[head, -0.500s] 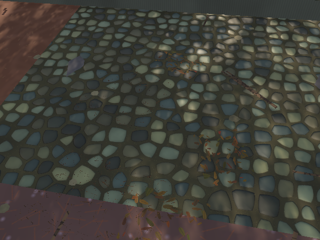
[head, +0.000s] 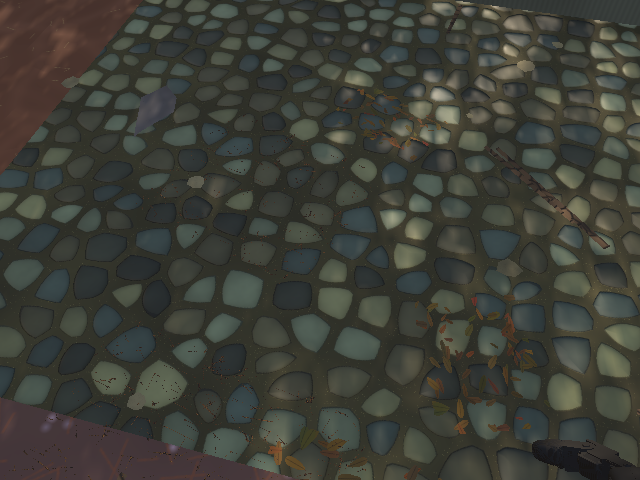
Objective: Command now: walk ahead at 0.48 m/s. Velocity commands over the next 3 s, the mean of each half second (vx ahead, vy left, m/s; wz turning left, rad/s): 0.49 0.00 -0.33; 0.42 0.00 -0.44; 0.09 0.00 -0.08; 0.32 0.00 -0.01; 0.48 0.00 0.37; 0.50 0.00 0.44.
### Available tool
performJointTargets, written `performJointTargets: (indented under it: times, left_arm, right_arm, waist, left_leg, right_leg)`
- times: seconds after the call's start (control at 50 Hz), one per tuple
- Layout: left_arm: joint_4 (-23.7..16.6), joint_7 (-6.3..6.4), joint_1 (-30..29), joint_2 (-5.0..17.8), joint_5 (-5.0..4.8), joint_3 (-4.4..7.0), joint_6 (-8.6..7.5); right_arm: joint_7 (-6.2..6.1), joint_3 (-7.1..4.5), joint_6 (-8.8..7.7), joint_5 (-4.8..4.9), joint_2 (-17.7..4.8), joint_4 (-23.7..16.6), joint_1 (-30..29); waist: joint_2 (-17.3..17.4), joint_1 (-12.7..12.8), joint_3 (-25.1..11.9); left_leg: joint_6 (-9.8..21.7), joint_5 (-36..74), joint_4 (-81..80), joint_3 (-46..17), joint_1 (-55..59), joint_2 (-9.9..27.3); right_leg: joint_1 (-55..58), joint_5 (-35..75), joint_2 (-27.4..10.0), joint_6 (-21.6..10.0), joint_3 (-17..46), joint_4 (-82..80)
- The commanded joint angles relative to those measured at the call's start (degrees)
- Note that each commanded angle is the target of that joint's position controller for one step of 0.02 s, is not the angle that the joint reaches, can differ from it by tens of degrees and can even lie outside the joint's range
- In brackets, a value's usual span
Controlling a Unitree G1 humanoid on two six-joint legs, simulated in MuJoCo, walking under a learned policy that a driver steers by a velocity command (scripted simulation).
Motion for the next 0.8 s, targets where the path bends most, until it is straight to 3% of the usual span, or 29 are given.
performJointTargets:
  times: [0.02,0.04,0.06,0.08,0.1,0.14,0.2,0.26,0.32,0.42,0.48,0.5,0.52,0.54,0.56,0.58,0.6,0.62,0.64,0.66,0.72,0.76,0.8]
  left_arm:
    - [-5.04,-0.97,0.32,4.06,-1.87,0.17,-3.52]
    - [-6.99,-0.9,-4.84,6.82,-3.32,0.99,-4.34]
    - [-7.47,-0.27,-7.27,7.14,-3.14,1.24,-4.53]
    - [-7.35,0.24,-7.75,6.85,-2.37,1.91,-3.92]
    - [-7.06,0.33,-5.72,5.49,-2.18,2.06,-2.85]
    - [-7.08,0.41,-4.72,3.27,-2.39,2.1,-1.13]
    - [-9.93,0.51,-10.81,4.25,-1.75,2.53,-0.19]
    - [-11.88,-0.27,-15.56,4.34,-1.31,2.63,-0.71]
    - [-14.4,-1.45,-22.35,3.17,-1.04,1.82,-1.08]
    - [-19.54,-3.69,-30.55,2.48,-1.24,0.91,-0.99]
    - [-21.11,-4.87,-27.19,5.3,-1.48,2.16,-0.74]
    - [-20.2,-4.99,-21.3,7.52,-1.62,3.33,-0.59]
    - [-18.09,-4.52,-11.89,11.04,-1.77,5.26,-0.52]
    - [-16.64,-3.03,-3.43,16.83,-1.52,7.23,0.15]
    - [-18.41,-2.81,-5.88,19.89,-1.47,7.41,-0.07]
    - [-18.2,-2.76,-3.68,15.38,-0.55,5.96,-0.24]
    - [-18.39,-2.48,-5.91,11.98,-0.28,5.18,-0.72]
    - [-19.21,-2.68,-10.31,10.19,-0.61,4.65,-1.25]
    - [-20.28,-2.64,-13.99,8.36,-0.58,4.1,-1.51]
    - [-21.21,-2.47,-15.92,7.57,-0.15,3.67,-1.54]
    - [-21.45,-1.56,-14.79,10.09,-0.62,4.21,-1.7]
    - [-21.3,-0.68,-13.2,11.46,-0.77,4.59,-1.53]
    - [-20.96,-0.22,-12.13,11.08,-0.81,4.41,-1.12]
  right_arm:
    - [-0.41,-3.05,0.35,-0.35,-10.99,5.24,24.83]
    - [-0.53,-2.33,-0.12,-0.23,-8.58,4.13,18.99]
    - [-0.38,-1.78,-0.74,-0.65,-6.94,3.14,14.02]
    - [-0.06,-1.25,-1.31,-1.34,-4.91,3.17,11.8]
    - [0.09,-0.8,-1.63,-1.95,-3.53,3.84,11.25]
    - [-0.22,-0.79,-1.79,-1.89,-3.58,5.25,12.74]
    - [-1.61,-1.36,-1.87,-2.2,-6.49,6.39,15.1]
    - [-2.63,-1.38,-1.65,-2.36,-7.4,6.48,16.93]
    - [-3.33,-1.32,-1.35,-1.88,-8.33,6.44,19.27]
    - [-3.67,-1.81,0.93,-1.07,-9.78,7.68,25.28]
    - [-4.25,-2.52,2.4,-0.95,-12.09,5.91,23.06]
    - [-4.53,-2.73,2.93,-1.08,-12.77,5.17,22.09]
    - [-4.71,-2.58,3.18,-0.9,-12.69,4.31,20.91]
    - [-4.59,-1.81,2.45,-1.79,-10.91,2.64,21.9]
    - [-3.29,0.44,0.08,-2.06,-3.06,-0.13,25.56]
    - [-2.13,-0.67,-2.85,0.08,-8.47,-1.59,19.29]
    - [-1.73,-0.95,-3.98,1.75,-9.61,-3.22,15.17]
    - [-2.05,-0.93,-4.23,1.07,-9.03,-2.98,14.58]
    - [-2.56,-1.66,-3.65,-0.22,-9.8,-2.48,14.62]
    - [-2.57,-1.97,-2.66,-0.69,-9.79,-2.46,15.76]
    - [-2.86,-1.91,-0.71,-1.95,-7.8,-4.15,14.9]
    - [-3.06,-1.53,-0.37,-2.19,-6.89,-5.79,10.44]
    - [-2.78,-1.01,-0.54,-2.11,-5.81,-6.53,6.77]
  waist:
    - [10.72,-10.39,-19.8]
    - [8.0,-8.74,-10.88]
    - [1.87,-6.43,-7.45]
    - [1.03,-4.43,-5.12]
    - [2.72,-2.42,-4.96]
    - [4.13,-1.32,-2.98]
    - [3.14,-1.7,0.23]
    - [2.11,-2.74,0.63]
    - [1.55,-5.04,1.44]
    - [1.07,-7.54,3.21]
    - [4.97,-3.68,-1.13]
    - [6.2,-0.25,-4.62]
    - [5.43,4.75,-9.48]
    - [-2.59,6.93,-15.76]
    - [-14.56,0.53,-21.73]
    - [-8.37,4.29,-23.98]
    - [-6.3,3.84,-16.78]
    - [0.51,0.62,-10.84]
    - [1.78,-1.55,-8.64]
    - [1.45,-3.37,-7.18]
    - [0.26,-4.7,-5.11]
    - [-0.98,-3.5,-3.73]
    - [-2.71,-1.8,-2.87]
  left_leg:
    - [13.73,-21.78,-18.08,-46.24,51.1,21.05]
    - [11.19,-16.88,-19.09,-35.93,41.53,20.15]
    - [9.57,-9.8,-20.62,-28.56,31.97,18.71]
    - [8.26,-4.63,-22.13,-22.56,24.97,16.84]
    - [7.43,-3.44,-23.71,-18.34,21.02,15.33]
    - [7.28,-2.56,-26.39,-13.11,16.82,14.16]
    - [7.51,0.42,-28.83,-8.35,16.64,14.4]
    - [6.16,5.43,-28.74,-3.39,19.93,13.47]
    - [4.6,7.83,-29.08,1.45,22.22,12.69]
    - [3.87,16.56,-23.21,4.5,35.93,16.43]
    - [2.03,42.97,-12.39,7.2,38.53,17.33]
    - [1.27,50.2,-3.8,7.98,37.44,16.88]
    - [-0.57,47.63,8.76,9.04,31.97,14.76]
    - [-3.09,26.08,27.62,9.37,16.63,11.71]
    - [-6.52,-25.47,48.48,1.07,-8.09,-2.79]
    - [-4.34,-25.79,51.48,-10.61,-14.6,-0.39]
    - [-2.75,-21.65,49.09,-10.3,-17.81,2.54]
    - [-2.57,-17.59,42.76,-9.87,-15.43,5.29]
    - [-3.06,-15.71,37.15,-9.51,-11.08,7.15]
    - [-3.67,-14.69,34.9,-9.64,-7.34,8.05]
    - [-6.81,-11.24,26.03,-7.97,-5.08,7.83]
    - [-8.28,-3.9,16.9,-6.83,-5.54,6.81]
    - [-8.26,5.09,6.55,-5.62,-2.19,4.97]
  right_leg:
    - [-42.6,-1.83,2.87,-2.19,9.45,43.75]
    - [-45.33,3.18,0.01,-3.25,7.58,44.03]
    - [-42.1,8.98,-3.23,-3.62,6.74,41.07]
    - [-38.73,12.05,-5.16,-3.69,6.48,38.16]
    - [-35.03,13.7,-6.59,-3.92,7.22,36.36]
    - [-33.93,13.94,-7.36,-3.92,7.17,33.12]
    - [-41.06,20.56,-7.7,-2.53,8.02,27.3]
    - [-44.55,30.29,-6.45,-1.86,7.78,17.44]
    - [-42.89,36.57,-5.37,-1.81,2.94,7.49]
    - [-47.91,30.15,-3.75,-3.42,-1.18,0.15]
    - [-38.48,21.26,1.09,-6.32,-6.07,-0.38]
    - [-30.68,19.3,3.53,-7.82,-7.15,-0.51]
    - [-16.79,22.72,5.5,-10.18,-6.15,-4.75]
    - [1.3,22.59,-4.23,-14.18,9.77,-5.76]
    - [18.68,15.32,-18.24,-26.23,45.57,-15.09]
    - [20.69,15.4,-17.91,-24.47,47.2,-19.61]
    - [15.36,19.31,-15.68,-21.55,37.03,-19.02]
    - [5.26,26.0,-12.78,-19.4,29.19,-19.56]
    - [-2.15,30.95,-10.65,-17.77,24.17,-20.22]
    - [-7.51,33.26,-9.2,-17.45,21.94,-21.7]
    - [-15.01,38.03,-7.56,-17.89,18.15,-23.95]
    - [-17.11,37.52,-5.71,-16.63,14.96,-24.46]
    - [-18.99,38.8,-2.9,-13.87,10.87,-23.1]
